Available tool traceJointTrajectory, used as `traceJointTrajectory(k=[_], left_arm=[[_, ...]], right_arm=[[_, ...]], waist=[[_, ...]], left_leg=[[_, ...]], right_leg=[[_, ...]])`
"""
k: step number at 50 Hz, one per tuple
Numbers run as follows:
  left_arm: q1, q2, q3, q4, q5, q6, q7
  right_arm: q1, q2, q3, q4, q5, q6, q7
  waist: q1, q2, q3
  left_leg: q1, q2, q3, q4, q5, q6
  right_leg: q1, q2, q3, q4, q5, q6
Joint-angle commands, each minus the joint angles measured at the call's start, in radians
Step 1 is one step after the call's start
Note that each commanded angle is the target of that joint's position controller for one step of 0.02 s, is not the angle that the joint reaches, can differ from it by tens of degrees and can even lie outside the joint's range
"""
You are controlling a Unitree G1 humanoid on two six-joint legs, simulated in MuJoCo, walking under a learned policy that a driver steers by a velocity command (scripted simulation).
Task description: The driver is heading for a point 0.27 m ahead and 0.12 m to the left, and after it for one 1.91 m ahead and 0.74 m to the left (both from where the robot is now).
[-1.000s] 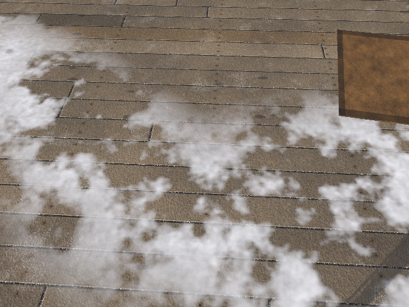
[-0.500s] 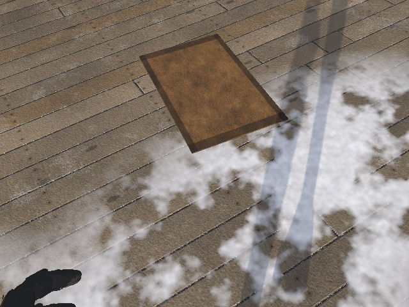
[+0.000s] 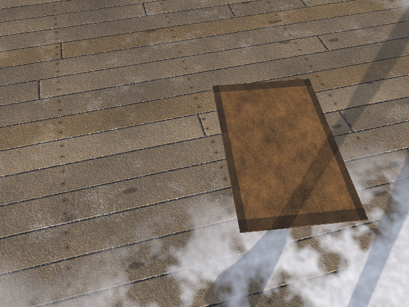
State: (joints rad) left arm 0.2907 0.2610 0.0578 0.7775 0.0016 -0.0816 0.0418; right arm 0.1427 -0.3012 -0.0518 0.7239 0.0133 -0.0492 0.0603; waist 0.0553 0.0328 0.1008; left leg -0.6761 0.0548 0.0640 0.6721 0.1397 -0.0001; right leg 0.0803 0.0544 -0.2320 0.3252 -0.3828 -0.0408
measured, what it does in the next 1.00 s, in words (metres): walks ahead, turning left: left foot, then right foot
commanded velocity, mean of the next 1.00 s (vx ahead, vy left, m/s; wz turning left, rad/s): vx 0.08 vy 0.00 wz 0.63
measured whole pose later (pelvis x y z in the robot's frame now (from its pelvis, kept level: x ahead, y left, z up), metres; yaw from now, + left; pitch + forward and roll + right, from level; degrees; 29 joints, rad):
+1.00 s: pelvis +0.26 -0.05 +0.01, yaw +38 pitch +0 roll +0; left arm 0.18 0.24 0.02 0.73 -0.02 0.02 0.01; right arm 0.20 -0.28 -0.04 0.66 0.01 0.04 -0.03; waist 0.03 0.01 0.07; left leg -0.19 -0.01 -0.09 0.51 -0.32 -0.06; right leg -0.30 0.05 0.10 0.50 -0.19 0.00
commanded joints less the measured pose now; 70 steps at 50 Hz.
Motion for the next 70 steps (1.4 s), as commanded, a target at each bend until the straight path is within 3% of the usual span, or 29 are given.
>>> traceJointTrajectory(k=[1,3,4,5,6,7,8,12,18,29,31,32,33,34,35,37,40,45,49,51,52,53,54,57,63,67,68,69,70], left_arm=[[-0.135,0.214,0.057,-0.108,-0.023,0.025,0.023],[-0.222,0.181,0.049,-0.137,-0.036,0.038,0.001],[-0.217,0.06,0.017,-0.157,-0.017,0.027,-0.027],[0.064,-0.007,-0.006,-0.164,-0.003,0.014,-0.05],[0.095,0.13,0.004,-0.149,0.003,0.008,-0.058],[-0.046,0.194,0.022,-0.168,-0.008,0.011,-0.054],[-0.124,0.183,0.024,-0.176,0.009,0.024,-0.035],[-0.189,0.132,0.025,-0.169,0.018,0.06,-0.021],[-0.25,0.114,0.03,-0.16,0.003,0.07,-0.006],[-0.243,0.17,0.057,-0.123,-0.004,0.006,-0.041],[-0.221,0.168,0.059,-0.113,0.0,0.004,-0.046],[-0.26,0.206,0.058,-0.141,0.013,0.016,-0.04],[-0.223,0.247,0.064,-0.142,0.041,0.032,-0.039],[-0.193,0.235,0.067,-0.135,0.031,0.034,-0.035],[-0.213,0.192,0.053,-0.144,0.013,0.039,-0.028],[-0.222,0.162,0.032,-0.149,-0.006,0.057,-0.019],[-0.196,0.147,0.017,-0.134,0.004,0.077,-0.017],[-0.168,0.144,0.01,-0.114,0.003,0.09,-0.026],[-0.132,0.218,0.03,-0.104,-0.036,0.099,-0.031],[-0.145,0.179,0.023,-0.121,-0.036,0.08,-0.035],[-0.183,0.128,0.016,-0.16,-0.044,0.069,-0.038],[-0.177,0.163,0.026,-0.152,-0.039,0.064,-0.038],[-0.166,0.196,0.047,-0.142,-0.037,0.068,-0.039],[-0.089,0.138,0.046,-0.109,-0.033,0.119,-0.033],[-0.171,0.108,0.023,-0.209,-0.033,0.13,-0.082],[-0.09,0.152,0.05,-0.22,-0.03,0.148,-0.086],[-0.033,0.176,0.067,-0.207,-0.027,0.151,-0.074],[0.056,0.27,0.102,-0.199,-0.027,0.148,-0.052],[0.053,0.415,0.125,-0.233,-0.005,0.131,-0.041]], right_arm=[[0.2,-0.119,-0.046,-0.028,0.004,0.017,0.025],[0.449,-0.213,-0.097,0.01,0.008,0.041,-0.005],[0.375,-0.243,-0.102,0.002,0.006,0.043,-0.033],[0.224,-0.287,-0.084,-0.092,-0.055,0.008,-0.035],[0.142,-0.277,-0.09,-0.17,-0.06,-0.002,-0.019],[0.099,-0.222,-0.082,-0.187,-0.025,-0.007,-0.009],[0.074,-0.178,-0.073,-0.184,0.007,-0.004,-0.017],[0.048,-0.156,-0.074,-0.199,0.008,0.026,-0.059],[0.067,-0.189,-0.084,-0.216,0.015,0.081,-0.108],[0.015,-0.166,-0.073,-0.248,0.002,0.103,-0.093],[0.034,-0.13,-0.055,-0.233,0.015,0.102,-0.088],[0.134,-0.081,-0.036,-0.212,0.002,0.099,-0.079],[0.124,-0.146,-0.054,-0.232,0.013,0.094,-0.079],[0.11,-0.228,-0.076,-0.229,-0.004,0.085,-0.079],[0.087,-0.252,-0.085,-0.204,-0.002,0.089,-0.081],[0.082,-0.187,-0.066,-0.179,-0.005,0.11,-0.089],[0.056,-0.118,-0.038,-0.185,0.004,0.103,-0.087],[0.028,-0.051,-0.008,-0.166,-0.01,0.086,-0.087],[0.113,-0.092,-0.032,-0.105,-0.007,0.069,-0.092],[0.182,-0.167,-0.05,-0.101,-0.026,0.068,-0.105],[0.177,-0.234,-0.072,-0.072,-0.042,0.075,-0.103],[0.121,-0.186,-0.063,-0.102,-0.058,0.072,-0.102],[0.091,-0.133,-0.045,-0.121,-0.066,0.065,-0.107],[-0.018,-0.095,-0.034,-0.138,-0.021,0.048,-0.116],[0.016,-0.16,-0.063,-0.117,-0.024,0.068,-0.111],[-0.012,-0.177,-0.076,-0.109,0.016,0.049,-0.082],[0.012,-0.152,-0.072,-0.095,0.019,0.041,-0.074],[0.053,-0.123,-0.066,-0.091,0.0,0.03,-0.067],[-0.002,-0.041,-0.033,-0.174,-0.049,0.025,-0.069]], waist=[[-0.143,-0.119,-0.168],[-0.287,-0.065,-0.25],[-0.205,0.255,-0.141],[0.006,0.345,-0.288],[-0.035,0.162,-0.491],[-0.052,-0.002,-0.33],[-0.038,-0.141,-0.25],[-0.028,-0.075,-0.182],[-0.069,0.034,-0.207],[-0.097,0.153,-0.206],[-0.082,0.056,-0.206],[-0.137,-0.138,-0.244],[-0.12,-0.284,-0.189],[-0.101,-0.235,-0.185],[-0.089,-0.159,-0.161],[-0.068,-0.115,-0.126],[-0.049,-0.158,-0.106],[-0.018,-0.234,-0.144],[-0.058,-0.22,-0.12],[-0.083,-0.101,-0.183],[-0.063,0.192,-0.15],[-0.089,0.222,-0.146],[-0.088,0.178,-0.142],[-0.039,0.105,-0.103],[-0.097,0.119,-0.131],[-0.047,0.107,-0.148],[-0.021,0.059,-0.166],[0.01,-0.118,-0.199],[-0.019,-0.413,-0.238]], left_leg=[[0.346,-0.093,0.065,-0.02,-0.035,0.041],[0.649,-0.116,0.006,-0.078,-0.056,0.106],[0.69,-0.039,-0.19,-0.157,0.409,0.163],[0.877,0.188,-0.768,-0.191,0.562,0.393],[0.916,0.265,-0.95,-0.345,0.104,0.445],[0.781,0.211,-0.862,-0.397,-0.177,0.395],[0.675,0.171,-0.793,-0.414,-0.34,0.327],[0.475,0.004,-0.566,-0.397,-0.185,0.205],[0.496,-0.026,-0.581,-0.352,-0.245,0.17],[0.546,-0.042,-0.724,-0.202,-0.107,0.156],[0.471,-0.102,-0.673,-0.092,-0.321,0.108],[0.377,-0.19,-0.551,0.077,-0.682,0.059],[0.232,-0.298,-0.375,0.271,-0.882,-0.004],[0.178,-0.224,-0.344,0.442,-0.804,-0.048],[0.178,-0.189,-0.332,0.503,-0.72,-0.063],[0.158,-0.189,-0.297,0.59,-0.628,-0.084],[0.169,-0.167,-0.211,0.512,-0.59,-0.097],[0.333,-0.067,-0.13,0.082,-0.617,-0.101],[0.495,-0.123,-0.098,-0.3,-0.39,-0.044],[0.697,0.043,-0.209,-0.288,-0.242,0.039],[0.648,0.162,-0.331,-0.312,-0.173,0.139],[0.636,0.28,-0.413,-0.349,-0.045,0.229],[0.623,0.321,-0.41,-0.352,0.081,0.26],[0.628,0.239,-0.223,-0.319,0.128,0.193],[0.629,0.239,-0.075,-0.301,0.104,0.191],[0.572,0.261,-0.003,-0.174,0.077,0.131],[0.51,0.223,0.054,-0.056,0.038,0.079],[0.313,0.135,0.113,0.187,-0.176,-0.01],[-0.036,-0.057,0.06,0.478,-0.831,-0.099]], right_leg=[[-0.083,-0.248,-0.002,0.183,1.114,-0.028],[-0.225,-0.212,0.027,0.596,0.94,0.013],[-0.419,-0.014,0.04,0.927,-0.006,0.071],[-0.72,0.13,0.268,1.255,-0.333,0.122],[-0.705,0.084,0.438,1.298,-0.257,0.096],[-0.744,0.054,0.421,1.194,-0.176,0.067],[-0.754,0.006,0.416,1.096,-0.103,0.059],[-0.622,-0.019,0.404,0.808,-0.009,0.083],[-0.677,0.01,0.423,0.641,0.115,0.143],[-0.436,0.017,0.419,0.192,0.177,0.109],[-0.274,-0.052,0.425,0.006,0.391,0.064],[-0.152,-0.245,0.592,0.013,0.565,-0.025],[-0.172,-0.383,0.756,0.013,0.742,-0.197],[-0.226,-0.443,0.844,0.005,0.632,-0.258],[-0.252,-0.379,0.742,0.021,0.508,-0.223],[-0.277,-0.281,0.624,0.012,0.35,-0.157],[-0.273,-0.208,0.521,-0.018,0.31,-0.147],[-0.235,-0.204,0.519,-0.012,0.252,-0.152],[-0.286,-0.193,0.627,0.025,0.318,-0.13],[-0.454,-0.145,0.587,0.13,0.235,-0.048],[-0.587,-0.011,0.372,0.268,0.061,0.014],[-0.633,0.003,0.296,0.459,-0.141,0.056],[-0.673,-0.02,0.295,0.671,-0.213,0.079],[-0.734,-0.081,0.299,0.802,-0.093,0.129],[-0.601,-0.119,0.183,0.514,0.018,0.13],[-0.429,-0.075,0.117,0.3,0.115,0.058],[-0.308,-0.043,0.131,0.208,0.206,0.022],[-0.091,-0.109,0.311,0.125,0.546,-0.054],[0.045,-0.396,0.821,0.077,0.799,-0.291]])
